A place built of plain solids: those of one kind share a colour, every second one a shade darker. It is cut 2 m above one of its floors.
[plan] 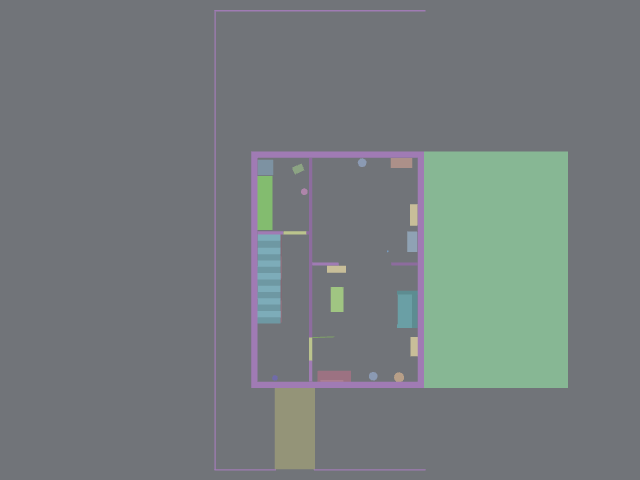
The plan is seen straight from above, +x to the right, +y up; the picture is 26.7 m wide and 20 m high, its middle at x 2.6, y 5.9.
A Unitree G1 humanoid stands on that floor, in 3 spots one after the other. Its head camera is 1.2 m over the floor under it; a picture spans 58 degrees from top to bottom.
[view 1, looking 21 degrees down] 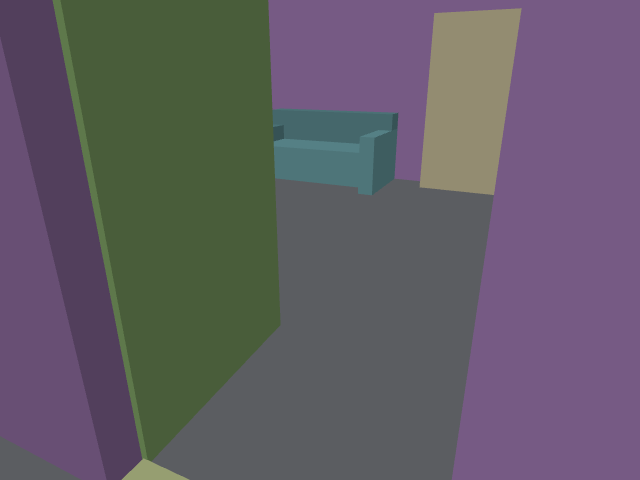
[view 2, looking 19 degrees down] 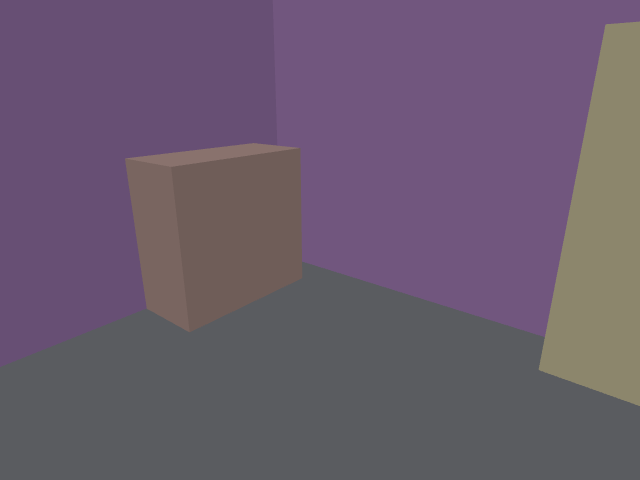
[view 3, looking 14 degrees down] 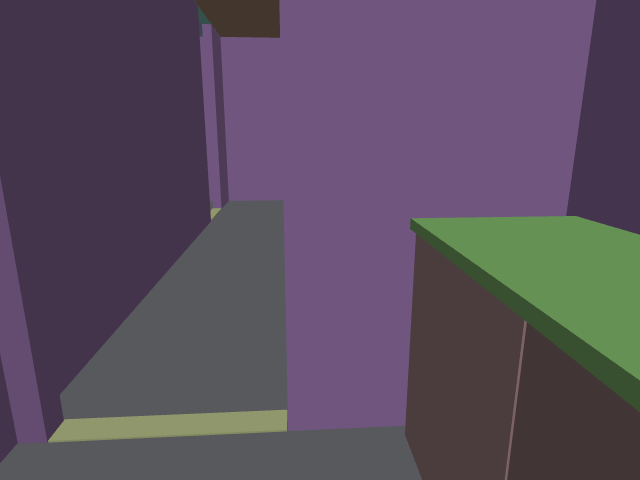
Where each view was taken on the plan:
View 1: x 1.55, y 0.85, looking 25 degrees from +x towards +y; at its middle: ground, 3.35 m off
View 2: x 4.43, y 7.12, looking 39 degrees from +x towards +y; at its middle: wall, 3.05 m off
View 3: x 1.05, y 7.82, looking -94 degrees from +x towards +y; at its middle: wall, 1.60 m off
